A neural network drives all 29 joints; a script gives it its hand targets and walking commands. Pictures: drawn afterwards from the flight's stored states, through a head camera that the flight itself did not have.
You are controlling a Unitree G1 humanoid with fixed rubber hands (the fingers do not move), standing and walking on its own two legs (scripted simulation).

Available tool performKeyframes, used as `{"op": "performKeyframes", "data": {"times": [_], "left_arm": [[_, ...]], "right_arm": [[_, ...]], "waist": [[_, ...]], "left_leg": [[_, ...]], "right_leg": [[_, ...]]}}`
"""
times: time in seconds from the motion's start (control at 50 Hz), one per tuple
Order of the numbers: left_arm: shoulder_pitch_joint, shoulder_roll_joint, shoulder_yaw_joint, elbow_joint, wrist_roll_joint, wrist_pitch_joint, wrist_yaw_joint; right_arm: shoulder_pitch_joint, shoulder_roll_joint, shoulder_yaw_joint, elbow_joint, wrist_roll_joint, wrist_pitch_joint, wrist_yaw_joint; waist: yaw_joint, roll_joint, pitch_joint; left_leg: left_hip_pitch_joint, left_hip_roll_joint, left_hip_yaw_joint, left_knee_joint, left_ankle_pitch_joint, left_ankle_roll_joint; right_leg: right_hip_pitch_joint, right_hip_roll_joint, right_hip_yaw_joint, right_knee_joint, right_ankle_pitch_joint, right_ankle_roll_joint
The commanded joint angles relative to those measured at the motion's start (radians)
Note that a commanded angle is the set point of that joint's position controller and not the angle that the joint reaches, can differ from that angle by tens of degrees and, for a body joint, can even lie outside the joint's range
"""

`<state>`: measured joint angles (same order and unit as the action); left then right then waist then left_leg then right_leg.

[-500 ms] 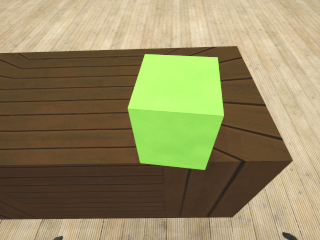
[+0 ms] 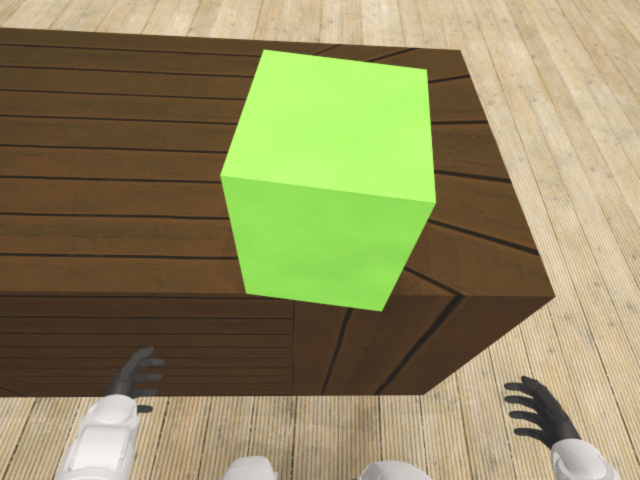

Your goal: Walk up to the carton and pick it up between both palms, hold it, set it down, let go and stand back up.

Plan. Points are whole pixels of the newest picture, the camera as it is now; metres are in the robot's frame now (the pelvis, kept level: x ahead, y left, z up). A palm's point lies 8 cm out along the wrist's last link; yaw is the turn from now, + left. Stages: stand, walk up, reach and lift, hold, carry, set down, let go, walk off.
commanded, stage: reach and lift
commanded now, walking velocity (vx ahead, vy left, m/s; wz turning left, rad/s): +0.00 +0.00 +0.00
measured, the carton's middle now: (328, 192) +0.45 +0.01 +0.07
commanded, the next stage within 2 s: none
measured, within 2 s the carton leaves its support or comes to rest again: neither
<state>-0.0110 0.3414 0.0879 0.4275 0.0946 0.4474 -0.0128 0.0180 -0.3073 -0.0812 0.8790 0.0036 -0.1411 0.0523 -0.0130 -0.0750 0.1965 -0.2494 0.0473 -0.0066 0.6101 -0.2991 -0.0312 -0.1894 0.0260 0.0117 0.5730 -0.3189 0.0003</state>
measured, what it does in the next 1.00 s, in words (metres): stands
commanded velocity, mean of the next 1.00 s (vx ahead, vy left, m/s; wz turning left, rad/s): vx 0.00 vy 0.00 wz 0.00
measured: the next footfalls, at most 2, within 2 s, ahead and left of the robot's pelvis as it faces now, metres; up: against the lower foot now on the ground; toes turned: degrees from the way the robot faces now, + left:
none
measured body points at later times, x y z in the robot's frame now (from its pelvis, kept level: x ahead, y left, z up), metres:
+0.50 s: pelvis +0.00 +0.02 +0.02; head +0.00 +0.03 +0.47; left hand +0.18 +0.29 -0.04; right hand +0.15 -0.22 -0.03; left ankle +0.02 +0.13 -0.73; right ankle -0.01 -0.12 -0.73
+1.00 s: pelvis +0.02 +0.02 +0.02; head +0.03 +0.03 +0.47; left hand +0.21 +0.27 +0.02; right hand +0.20 -0.19 +0.02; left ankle +0.02 +0.13 -0.73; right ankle -0.01 -0.12 -0.73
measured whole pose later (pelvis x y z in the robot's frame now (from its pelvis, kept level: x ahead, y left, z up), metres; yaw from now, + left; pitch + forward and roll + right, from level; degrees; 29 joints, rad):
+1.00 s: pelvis +0.02 +0.02 +0.02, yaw -3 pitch -4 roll +0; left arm 0.37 0.35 0.05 -0.03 -0.18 0.23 -0.06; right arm 0.46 -0.10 -0.01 -0.08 0.11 0.10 -0.11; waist 0.05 -0.01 0.08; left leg -0.05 0.01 0.06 0.31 -0.19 0.00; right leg -0.01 -0.01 0.07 0.27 -0.19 0.03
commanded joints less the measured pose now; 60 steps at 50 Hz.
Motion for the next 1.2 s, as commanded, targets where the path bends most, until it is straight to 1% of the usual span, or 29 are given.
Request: {"op": "performKeyframes", "data": {"times": [0.0,0.08,0.12,0.16,0.24,0.3,0.34,0.36,0.38,0.4,0.42,0.44,0.46,0.5,0.52,0.54,0.58,0.6,0.68,0.72,0.74,0.76,0.9,0.96,0.98,1.02,1.08,1.12,1.18], "left_arm": [[0.144,0.238,0.146,-0.076,0.048,0.010,-0.010],[0.109,0.204,0.145,-0.108,0.047,-0.005,-0.004],[0.044,0.217,0.133,-0.163,-0.001,-0.023,0.004],[0.030,0.189,0.107,-0.170,-0.032,-0.032,0.005],[0.021,0.190,0.041,-0.229,-0.103,-0.063,-0.007],[0.067,0.211,0.041,-0.251,-0.121,-0.075,-0.021],[0.111,0.190,0.021,-0.278,-0.148,-0.087,-0.019],[0.125,0.194,0.015,-0.290,-0.150,-0.088,-0.027],[0.152,0.184,-0.003,-0.263,-0.157,-0.089,-0.029],[0.146,0.193,0.005,-0.283,-0.155,-0.090,-0.030],[0.164,0.202,0.017,-0.279,-0.151,-0.088,-0.028],[0.176,0.198,0.019,-0.300,-0.163,-0.096,-0.022],[0.168,0.189,0.029,-0.319,-0.159,-0.095,-0.015],[0.181,0.189,0.041,-0.387,-0.168,-0.111,-0.006],[0.187,0.178,0.034,-0.416,-0.179,-0.114,0.001],[0.216,0.155,0.017,-0.375,-0.183,-0.112,-0.004],[0.221,0.158,0.040,-0.409,-0.164,-0.123,-0.001],[0.249,0.147,0.036,-0.390,-0.162,-0.123,-0.008],[0.255,0.125,0.045,-0.500,-0.179,-0.148,0.014],[0.267,0.096,0.030,-0.523,-0.198,-0.169,0.009],[0.254,0.104,0.009,-0.545,-0.215,-0.180,0.010],[0.285,0.102,0.010,-0.588,-0.239,-0.196,0.010],[0.343,0.135,0.041,-0.574,-0.276,-0.252,-0.038],[0.346,0.144,0.030,-0.589,-0.283,-0.260,-0.058],[0.385,0.142,0.041,-0.647,-0.285,-0.267,-0.061],[0.393,0.151,0.054,-0.657,-0.285,-0.288,-0.069],[0.423,0.150,0.062,-0.670,-0.295,-0.335,-0.078],[0.421,0.168,0.059,-0.701,-0.309,-0.347,-0.085],[0.439,0.146,0.060,-0.692,-0.292,-0.363,-0.104]], "right_arm": [[0.102,-0.195,-0.013,-0.163,0.028,-0.029,-0.065],[0.125,-0.107,0.042,-0.230,0.022,0.013,-0.066],[0.120,-0.075,0.027,-0.295,0.020,0.031,-0.064],[0.114,-0.054,0.019,-0.378,-0.001,0.059,-0.057],[0.159,-0.005,-0.012,-0.547,-0.025,0.093,-0.084],[0.241,0.014,-0.030,-0.580,-0.024,0.128,-0.104],[0.259,0.012,-0.038,-0.617,-0.011,0.147,-0.113],[0.268,0.020,-0.047,-0.651,-0.012,0.160,-0.124],[0.302,0.020,-0.060,-0.642,-0.023,0.164,-0.128],[0.276,0.027,-0.047,-0.713,-0.013,0.179,-0.132],[0.293,0.027,-0.048,-0.679,-0.013,0.196,-0.127],[0.288,0.030,-0.036,-0.732,-0.014,0.203,-0.132],[0.279,0.029,-0.052,-0.745,-0.007,0.206,-0.122],[0.291,0.026,-0.054,-0.811,0.007,0.203,-0.117],[0.289,0.026,-0.063,-0.827,0.010,0.209,-0.111],[0.303,0.037,-0.049,-0.875,0.012,0.213,-0.110],[0.310,0.050,-0.021,-0.894,0.045,0.218,-0.105],[0.331,0.030,-0.030,-0.875,0.043,0.236,-0.100],[0.366,0.051,0.002,-0.934,0.092,0.228,-0.086],[0.379,0.068,-0.001,-0.965,0.094,0.225,-0.084],[0.374,0.055,-0.015,-1.005,0.092,0.214,-0.087],[0.381,0.054,-0.020,-1.022,0.095,0.208,-0.090],[0.472,0.125,0.028,-1.077,0.104,0.193,-0.162],[0.469,0.137,0.034,-1.109,0.104,0.224,-0.193],[0.487,0.137,0.061,-1.147,0.109,0.212,-0.202],[0.498,0.153,0.068,-1.167,0.119,0.204,-0.216],[0.541,0.187,0.115,-1.230,0.122,0.164,-0.229],[0.541,0.182,0.097,-1.195,0.134,0.159,-0.235],[0.605,0.213,0.150,-1.238,0.139,0.139,-0.253]], "waist": [[0.053,0.081,-0.321],[0.059,0.118,-0.162],[0.035,0.122,-0.159],[0.038,0.072,-0.119],[0.013,0.027,-0.122],[-0.006,0.015,-0.132],[0.005,0.066,-0.179],[0.016,0.047,-0.171],[-0.004,0.023,-0.144],[0.023,0.050,-0.152],[0.010,0.057,-0.139],[0.028,0.030,-0.146],[0.039,0.088,-0.125],[0.036,0.082,-0.133],[0.041,0.121,-0.136],[0.046,0.086,-0.150],[0.073,0.098,-0.120],[0.056,0.094,-0.110],[0.066,0.206,-0.184],[0.075,0.178,-0.171],[0.046,0.153,-0.195],[0.059,0.161,-0.224],[0.050,0.062,-0.203],[0.053,0.071,-0.147],[0.035,0.087,-0.184],[0.069,0.079,-0.189],[0.074,0.058,-0.186],[0.066,0.123,-0.152],[0.076,0.129,-0.171]], "left_leg": [[0.176,-0.092,0.098,-0.101,0.351,-0.010],[0.126,-0.091,0.126,-0.186,0.212,0.003],[0.162,-0.092,0.120,-0.213,0.143,0.006],[0.159,-0.071,0.142,-0.252,0.072,0.018],[0.198,-0.068,0.141,-0.280,0.032,0.024],[0.223,-0.064,0.155,-0.297,0.043,0.022],[0.246,-0.058,0.144,-0.310,0.083,0.017],[0.255,-0.057,0.156,-0.328,0.077,0.018],[0.256,-0.051,0.140,-0.332,0.079,0.020],[0.240,-0.047,0.156,-0.344,0.059,0.020],[0.238,-0.047,0.153,-0.353,0.061,0.016],[0.220,-0.046,0.141,-0.349,0.088,0.012],[0.193,-0.047,0.152,-0.366,0.103,0.001],[0.171,-0.037,0.150,-0.373,0.117,0.006],[0.130,-0.023,0.149,-0.389,0.099,0.005],[0.149,-0.035,0.156,-0.382,0.105,0.001],[0.142,-0.042,0.149,-0.378,0.150,0.005],[0.128,-0.034,0.149,-0.393,0.103,0.010],[0.107,-0.028,0.125,-0.401,0.150,0.004],[0.139,-0.034,0.131,-0.384,0.179,0.000],[0.177,-0.035,0.114,-0.368,0.239,-0.006],[0.212,-0.037,0.124,-0.345,0.309,-0.024],[0.319,-0.051,0.100,-0.297,0.356,-0.011],[0.307,-0.044,0.095,-0.308,0.334,-0.013],[0.307,-0.053,0.078,-0.294,0.416,-0.011],[0.334,-0.052,0.078,-0.280,0.426,-0.016],[0.341,-0.049,0.073,-0.265,0.475,-0.011],[0.323,-0.050,0.062,-0.265,0.464,-0.017],[0.361,-0.052,0.062,-0.259,0.458,-0.004]], "right_leg": [[0.182,-0.027,-0.068,-0.083,0.654,0.041],[0.161,-0.035,-0.031,-0.148,0.493,0.044],[0.093,-0.038,-0.026,-0.194,0.338,0.038],[0.070,-0.032,-0.029,-0.233,0.183,0.029],[0.020,-0.022,-0.033,-0.262,0.150,0.033],[0.060,-0.010,-0.037,-0.275,0.143,0.029],[0.074,-0.003,-0.038,-0.277,0.164,0.015],[0.065,-0.008,-0.038,-0.291,0.154,0.019],[0.059,0.008,-0.044,-0.296,0.155,0.015],[0.082,-0.002,-0.040,-0.301,0.110,0.011],[0.072,-0.002,-0.038,-0.315,0.100,0.009],[0.056,-0.003,-0.035,-0.309,0.121,0.014],[0.077,-0.003,-0.031,-0.309,0.113,-0.002],[0.112,0.004,-0.022,-0.310,0.115,-0.007],[0.132,0.010,-0.025,-0.298,0.111,-0.014],[0.110,0.005,-0.026,-0.312,0.107,-0.011],[0.127,0.008,-0.009,-0.313,0.127,-0.013],[0.140,0.014,-0.012,-0.318,0.102,-0.009],[0.191,0.010,0.006,-0.301,0.135,-0.019],[0.155,0.008,0.009,-0.322,0.130,-0.022],[0.129,0.020,-0.004,-0.320,0.160,-0.027],[0.119,0.017,-0.009,-0.324,0.190,-0.027],[0.073,-0.005,0.003,-0.349,0.269,0.001],[0.062,-0.013,-0.007,-0.363,0.242,0.004],[0.094,-0.014,0.002,-0.339,0.366,0.008],[0.078,-0.020,0.004,-0.353,0.362,0.013],[0.072,-0.022,0.011,-0.345,0.470,0.021],[0.065,-0.027,0.018,-0.345,0.392,0.011],[0.056,-0.038,0.027,-0.357,0.431,0.010]]}}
